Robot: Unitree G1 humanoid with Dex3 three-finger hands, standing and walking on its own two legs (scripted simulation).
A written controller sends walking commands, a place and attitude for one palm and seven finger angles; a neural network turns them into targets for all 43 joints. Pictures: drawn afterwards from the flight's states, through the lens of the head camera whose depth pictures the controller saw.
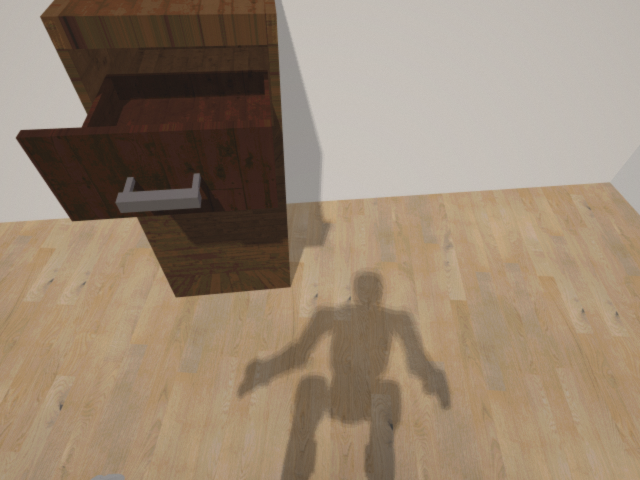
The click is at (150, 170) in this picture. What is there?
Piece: drawer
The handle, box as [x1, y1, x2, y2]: [115, 173, 201, 212]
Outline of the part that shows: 200,176 199,173 194,173 191,188 135,192 132,191 135,181 133,177 127,177 124,189 122,192 118,193 115,202 120,212 200,207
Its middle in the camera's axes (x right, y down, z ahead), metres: -0.26 -0.08 +0.63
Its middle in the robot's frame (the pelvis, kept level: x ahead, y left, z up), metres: +0.52 +0.29 +0.03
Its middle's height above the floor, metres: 0.80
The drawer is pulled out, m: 0.28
